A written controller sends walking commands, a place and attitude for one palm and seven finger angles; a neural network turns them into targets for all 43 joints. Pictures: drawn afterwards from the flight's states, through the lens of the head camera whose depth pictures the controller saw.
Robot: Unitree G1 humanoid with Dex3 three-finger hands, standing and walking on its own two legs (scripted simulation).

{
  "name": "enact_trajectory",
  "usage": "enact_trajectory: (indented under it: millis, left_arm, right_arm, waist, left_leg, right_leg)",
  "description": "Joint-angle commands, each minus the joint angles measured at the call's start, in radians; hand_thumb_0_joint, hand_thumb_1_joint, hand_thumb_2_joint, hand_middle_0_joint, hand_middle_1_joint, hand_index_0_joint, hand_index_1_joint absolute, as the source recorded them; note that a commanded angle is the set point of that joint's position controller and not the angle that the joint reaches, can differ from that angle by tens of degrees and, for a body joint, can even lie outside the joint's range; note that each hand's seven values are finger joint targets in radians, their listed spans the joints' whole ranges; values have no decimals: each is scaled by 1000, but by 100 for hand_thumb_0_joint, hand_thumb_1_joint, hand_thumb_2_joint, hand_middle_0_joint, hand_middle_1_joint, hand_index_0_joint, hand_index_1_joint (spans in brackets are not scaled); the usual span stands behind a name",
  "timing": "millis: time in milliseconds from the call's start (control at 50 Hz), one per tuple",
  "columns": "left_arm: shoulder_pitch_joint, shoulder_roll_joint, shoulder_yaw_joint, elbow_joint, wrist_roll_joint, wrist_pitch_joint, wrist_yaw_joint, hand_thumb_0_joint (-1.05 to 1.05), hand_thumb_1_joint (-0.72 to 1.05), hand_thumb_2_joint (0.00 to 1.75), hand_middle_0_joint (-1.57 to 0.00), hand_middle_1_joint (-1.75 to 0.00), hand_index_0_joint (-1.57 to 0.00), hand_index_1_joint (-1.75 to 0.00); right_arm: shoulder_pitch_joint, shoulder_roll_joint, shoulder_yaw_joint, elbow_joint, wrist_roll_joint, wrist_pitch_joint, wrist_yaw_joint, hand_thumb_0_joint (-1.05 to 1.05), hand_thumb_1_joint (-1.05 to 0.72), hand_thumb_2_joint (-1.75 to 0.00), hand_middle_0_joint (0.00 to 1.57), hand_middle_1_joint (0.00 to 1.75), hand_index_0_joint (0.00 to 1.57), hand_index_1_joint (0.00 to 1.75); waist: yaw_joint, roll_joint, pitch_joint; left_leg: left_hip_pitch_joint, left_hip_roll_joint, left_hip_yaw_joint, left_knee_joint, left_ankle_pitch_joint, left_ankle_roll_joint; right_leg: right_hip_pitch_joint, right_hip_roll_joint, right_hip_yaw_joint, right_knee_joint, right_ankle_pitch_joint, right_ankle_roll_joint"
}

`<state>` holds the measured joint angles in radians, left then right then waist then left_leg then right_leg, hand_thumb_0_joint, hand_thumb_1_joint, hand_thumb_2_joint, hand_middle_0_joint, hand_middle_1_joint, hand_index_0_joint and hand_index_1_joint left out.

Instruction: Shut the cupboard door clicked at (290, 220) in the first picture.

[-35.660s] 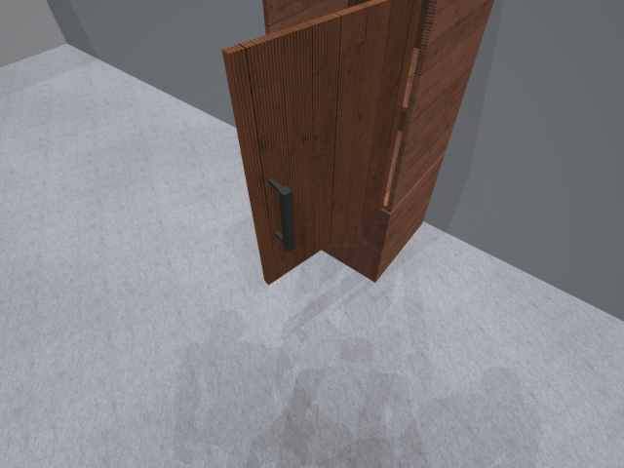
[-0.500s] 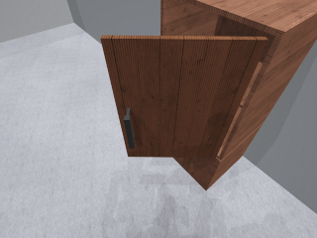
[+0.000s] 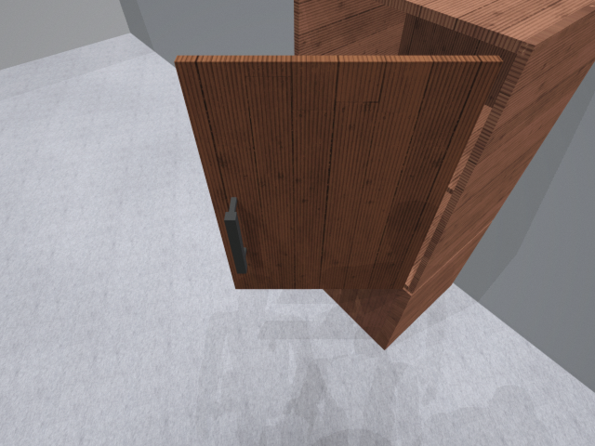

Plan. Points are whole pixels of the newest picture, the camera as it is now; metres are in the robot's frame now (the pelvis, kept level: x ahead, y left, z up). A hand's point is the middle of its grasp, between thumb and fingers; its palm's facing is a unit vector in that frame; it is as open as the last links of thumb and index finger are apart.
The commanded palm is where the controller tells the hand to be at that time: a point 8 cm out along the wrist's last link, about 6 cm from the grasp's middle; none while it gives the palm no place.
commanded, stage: look again from close up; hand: left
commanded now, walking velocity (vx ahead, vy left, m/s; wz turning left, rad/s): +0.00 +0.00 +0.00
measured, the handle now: (238, 237) +0.50 +0.13 -0.09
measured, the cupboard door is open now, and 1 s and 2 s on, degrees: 50 50 50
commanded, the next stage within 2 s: raise the hand and make a fist in 0.38 s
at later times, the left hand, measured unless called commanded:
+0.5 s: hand out of the picture +0.04 +0.18 -0.17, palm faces -0.03 -0.97 -0.22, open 7.4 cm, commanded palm +0.12 +0.22 -0.07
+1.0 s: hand (171, 444) +0.15 +0.18 -0.08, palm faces +0.08 -0.99 -0.06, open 5.7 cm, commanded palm +0.14 +0.22 -0.07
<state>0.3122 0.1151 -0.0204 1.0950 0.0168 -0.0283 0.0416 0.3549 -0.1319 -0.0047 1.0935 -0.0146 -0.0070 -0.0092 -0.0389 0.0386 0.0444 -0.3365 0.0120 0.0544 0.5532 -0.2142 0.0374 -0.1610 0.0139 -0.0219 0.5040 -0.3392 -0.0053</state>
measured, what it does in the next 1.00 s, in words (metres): lowers itself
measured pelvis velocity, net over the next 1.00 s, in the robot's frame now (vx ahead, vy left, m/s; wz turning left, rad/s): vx -0.04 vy -0.03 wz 0.03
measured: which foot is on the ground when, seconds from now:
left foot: down 0.00-1.00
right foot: down 0.00-1.00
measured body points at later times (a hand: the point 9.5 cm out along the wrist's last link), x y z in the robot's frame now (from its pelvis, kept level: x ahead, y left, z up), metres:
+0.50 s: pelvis +0.02 +0.00 +0.00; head +0.03 +0.00 +0.45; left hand +0.04 +0.23 -0.15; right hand +0.07 -0.24 -0.15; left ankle +0.05 +0.09 -0.73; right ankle -0.04 -0.12 -0.73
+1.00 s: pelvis -0.04 -0.03 -0.12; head +0.03 -0.03 +0.33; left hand +0.14 +0.23 -0.07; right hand +0.20 -0.26 -0.18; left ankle +0.05 +0.09 -0.73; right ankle -0.04 -0.12 -0.73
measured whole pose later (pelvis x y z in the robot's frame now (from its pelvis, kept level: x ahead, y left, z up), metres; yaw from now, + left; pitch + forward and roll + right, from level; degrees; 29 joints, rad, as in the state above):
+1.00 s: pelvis -0.04 -0.03 -0.12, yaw +1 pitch +16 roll -2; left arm 0.45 0.23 0.18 0.05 -0.30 -0.52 -0.32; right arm 0.17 -0.24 -0.03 0.54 0.02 -0.27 -0.06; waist 0.06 0.02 -0.16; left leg -1.12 0.04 -0.04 1.31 -0.46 -0.01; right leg -0.94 0.04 -0.12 1.32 -0.67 -0.06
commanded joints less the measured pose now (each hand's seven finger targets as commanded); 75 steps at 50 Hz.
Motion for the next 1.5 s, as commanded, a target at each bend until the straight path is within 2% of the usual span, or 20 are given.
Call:
enact_trajectory:
  millis: [0, 120, 400, 460, 480, 500, 520, 540, 560, 600, 660, 680, 740, 780, 820, 860, 940, 1120, 1300, 1480]
  left_arm:
    - [69, 89, 21, -47, -3, -15, 15, 0, 90, 90, -20, -30, -20, -30]
    - [59, 119, 21, -62, 1, -7, 12, 0, 90, 90, -20, -30, -20, -30]
    - [31, 195, 32, -68, 0, -2, 2, 0, 90, 90, -20, -30, -20, -30]
    - [74, 156, 24, -55, 17, -11, 38, 0, 90, 90, -20, -30, -20, -30]
    - [-766, 730, 448, -1708, -126, -285, 57, 0, 90, 90, -20, -30, -20, -30]
    - [-19, 215, 53, -1345, -150, -209, 56, 0, 90, 90, -22, -32, -22, -32]
    - [219, 37, 3, -1297, -197, -78, 52, 0, 90, 90, -24, -34, -24, -34]
    - [38, 76, 27, -1224, -179, -81, 56, 0, 90, 90, -25, -36, -25, -36]
    - [14, 48, 40, -1158, -182, -124, 35, 0, 90, 90, -27, -38, -27, -38]
    - [140, 53, 113, -890, -203, -272, -31, 0, 90, 90, -31, -42, -31, -42]
    - [285, 103, 226, -813, -249, -550, -241, 0, 90, 90, -36, -48, -36, -48]
    - [254, 109, 209, -818, -258, -630, -323, 0, 90, 90, -38, -50, -38, -50]
    - [217, 233, 313, -906, -311, -630, -440, 0, 90, 90, -44, -56, -44, -56]
    - [151, 260, 336, -1060, -360, -555, -439, 0, 90, 90, -47, -60, -47, -60]
    - [8, 285, 340, -1197, -369, -528, -398, 0, 90, 90, -51, -64, -51, -64]
    - [-77, 274, 295, -1353, -353, -561, -360, 0, 90, 90, -55, -68, -55, -68]
    - [-111, 248, 220, -1361, -328, -595, -361, 0, 90, 90, -62, -76, -62, -76]
    - [105, 276, 324, -1239, -359, -387, -374, 0, 90, 90, -79, -94, -79, -94]
    - [111, 196, 205, -1302, -311, -499, -283, 0, 90, 90, -95, -112, -95, -112]
    - [87, 217, 196, -1360, -291, -497, -256, 0, 90, 90, -112, -130, -112, -130]
  right_arm:
    - [27, -97, -9, -71, -1, -29, -11, 0, -90, -90, 20, 30, 20, 30]
    - [-25, -117, -10, -65, -2, -23, -7, 0, -90, -90, 20, 30, 20, 30]
    - [-121, -185, -16, -66, 2, -31, -12, 0, -90, -90, 20, 30, 20, 30]
    - [-145, -187, -14, -121, 10, -26, -10, 0, -90, -90, 20, 30, 20, 30]
    - [-39, -367, -64, -376, 46, -213, -88, 0, -90, -90, 20, 30, 20, 30]
    - [-125, -251, 1, -381, 87, -300, -114, 0, -90, -90, 20, 30, 20, 30]
    - [-134, -202, -21, -407, 60, -328, -89, 0, -90, -90, 20, 30, 20, 30]
    - [-128, -211, -29, -398, 65, -344, -61, 0, -90, -90, 20, 30, 20, 30]
    - [-143, -229, -55, -440, 49, -348, -47, 0, -90, -90, 20, 30, 20, 30]
    - [-185, -230, -61, -473, 34, -355, -29, 0, -90, -90, 20, 30, 20, 30]
    - [-211, -232, -89, -534, 7, -346, 14, 0, -90, -90, 20, 30, 20, 30]
    - [-231, -235, -94, -559, 5, -344, 19, 0, -90, -90, 20, 30, 20, 30]
    - [-252, -236, -101, -670, 31, -318, 20, 0, -90, -90, 20, 30, 20, 30]
    - [-262, -227, -93, -728, 47, -299, 0, 0, -90, -90, 20, 30, 20, 30]
    - [-231, -218, -82, -731, 52, -289, -24, 0, -90, -90, 20, 30, 20, 30]
    - [-213, -212, -76, -729, 46, -298, -42, 0, -90, -90, 20, 30, 20, 30]
    - [-180, -217, -63, -667, 36, -315, -73, 0, -90, -90, 20, 30, 20, 30]
    - [-205, -201, -65, -687, 51, -270, -76, 0, -90, -90, 20, 30, 20, 30]
    - [-191, -215, -64, -697, 30, -256, -53, 0, -90, -90, 20, 30, 20, 30]
    - [-180, -234, -55, -728, 28, -236, -51, 0, -90, -90, 20, 30, 20, 30]
  waist:
    - [25, -79, -11]
    - [32, -75, 69]
    - [40, -43, -35]
    - [40, -44, 28]
    - [-105, 59, -333]
    - [15, 362, -525]
    - [42, 329, -461]
    - [-25, 83, -217]
    - [-29, 0, -38]
    - [-9, -240, 75]
    - [101, -267, -220]
    - [97, -276, -271]
    - [144, -37, -401]
    - [135, -2, -444]
    - [81, -67, -419]
    - [47, 17, -412]
    - [-12, -5, -379]
    - [93, -28, -489]
    - [50, 14, -432]
    - [46, 61, -442]
  left_leg:
    - [70, 91, -126, -87, 92, 14]
    - [73, 80, -116, -142, 22, 14]
    - [185, 95, -84, -134, 170, 12]
    - [150, 121, -68, 27, 306, -11]
    - [516, 67, -128, 46, 403, -7]
    - [605, 96, -167, 13, 513, -27]
    - [444, 81, -160, -68, 540, -71]
    - [222, 72, -164, -66, 320, -59]
    - [46, 46, -159, -26, 40, -49]
    - [-227, -3, -134, 136, -194, -40]
    - [-361, -18, -83, 390, 25, -50]
    - [-443, -26, -77, 460, 2, -51]
    - [-508, -39, -33, 538, -71, -39]
    - [-520, -37, -26, 559, -126, -26]
    - [-557, -13, -56, 600, -176, -14]
    - [-535, 0, -66, 631, -172, -3]
    - [-561, 19, -96, 676, -164, 5]
    - [-545, 12, -107, 606, -81, -2]
    - [-470, 22, -136, 539, -139, -8]
    - [-422, 27, -186, 475, -271, -19]
  right_leg:
    - [-93, -82, 86, -71, 91, -55]
    - [-138, -85, 94, -87, 53, -46]
    - [-72, -104, 110, -99, 208, -31]
    - [-114, -131, 144, -130, 392, -10]
    - [-190, -41, -29, 140, 428, -11]
    - [-270, -5, -65, 282, 145, -3]
    - [-256, 2, -74, 294, 49, -9]
    - [-359, -5, -62, 243, 19, -1]
    - [-410, -3, -77, 169, -11, -11]
    - [-570, -11, -79, 148, -141, -10]
    - [-609, -6, -44, 418, 116, -26]
    - [-642, -13, -7, 487, 139, -18]
    - [-625, -30, 104, 508, -4, -24]
    - [-606, -40, 169, 443, -115, -1]
    - [-660, -31, 203, 407, -216, 26]
    - [-716, -29, 200, 411, -220, 21]
    - [-802, -8, 152, 466, -166, 14]
    - [-667, -5, 96, 501, -42, 21]
    - [-822, 26, -25, 568, -126, -21]
    - [-857, 31, -53, 581, -179, -31]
